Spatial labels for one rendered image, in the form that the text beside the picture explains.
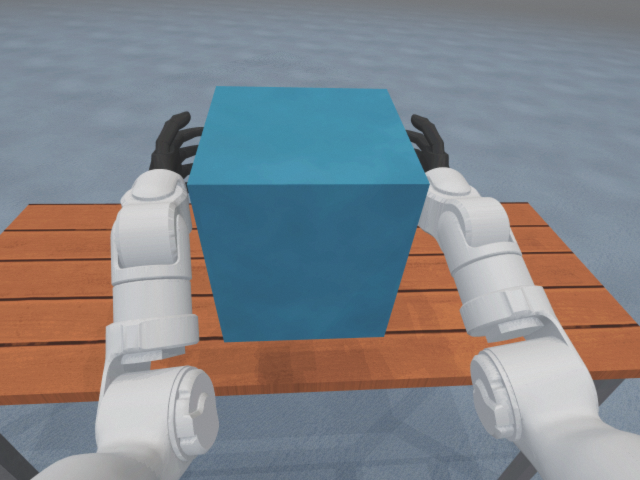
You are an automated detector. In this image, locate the robot left forearm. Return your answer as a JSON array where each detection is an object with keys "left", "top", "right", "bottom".
[{"left": 95, "top": 169, "right": 199, "bottom": 448}]

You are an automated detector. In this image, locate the robot left upper arm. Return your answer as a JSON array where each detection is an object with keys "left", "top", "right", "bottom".
[{"left": 30, "top": 365, "right": 219, "bottom": 480}]

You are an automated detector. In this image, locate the table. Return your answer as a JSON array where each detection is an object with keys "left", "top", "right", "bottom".
[{"left": 0, "top": 202, "right": 640, "bottom": 480}]

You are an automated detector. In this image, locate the robot left hand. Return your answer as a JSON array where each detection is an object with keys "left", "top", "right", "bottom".
[{"left": 149, "top": 111, "right": 204, "bottom": 193}]

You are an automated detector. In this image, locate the robot right hand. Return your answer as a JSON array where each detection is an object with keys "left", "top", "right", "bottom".
[{"left": 406, "top": 114, "right": 450, "bottom": 173}]

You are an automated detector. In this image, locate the robot right upper arm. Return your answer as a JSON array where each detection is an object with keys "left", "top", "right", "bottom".
[{"left": 470, "top": 336, "right": 640, "bottom": 480}]

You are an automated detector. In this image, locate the robot right forearm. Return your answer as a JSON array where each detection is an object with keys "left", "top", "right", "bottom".
[{"left": 418, "top": 167, "right": 599, "bottom": 412}]

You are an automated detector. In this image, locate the carton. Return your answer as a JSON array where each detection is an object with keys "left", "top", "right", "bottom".
[{"left": 187, "top": 86, "right": 430, "bottom": 342}]

